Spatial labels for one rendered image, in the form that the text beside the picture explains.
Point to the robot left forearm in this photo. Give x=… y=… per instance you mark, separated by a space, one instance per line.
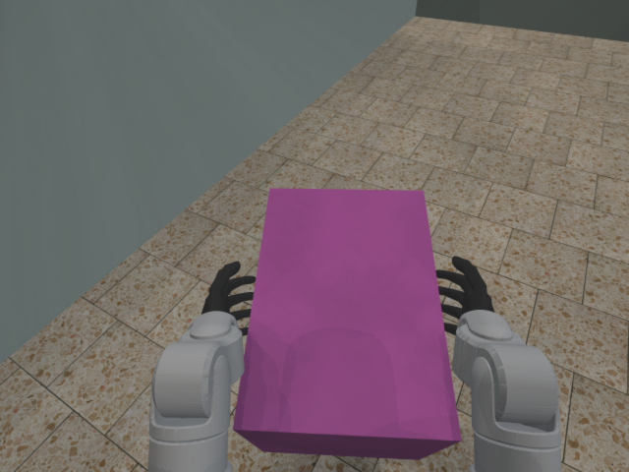
x=190 y=397

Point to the left robot hand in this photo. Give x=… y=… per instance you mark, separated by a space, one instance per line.
x=218 y=299

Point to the right robot hand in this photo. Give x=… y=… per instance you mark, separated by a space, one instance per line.
x=474 y=297

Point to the robot right forearm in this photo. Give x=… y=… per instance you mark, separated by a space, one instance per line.
x=514 y=393

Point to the carton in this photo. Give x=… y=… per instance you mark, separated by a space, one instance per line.
x=346 y=351

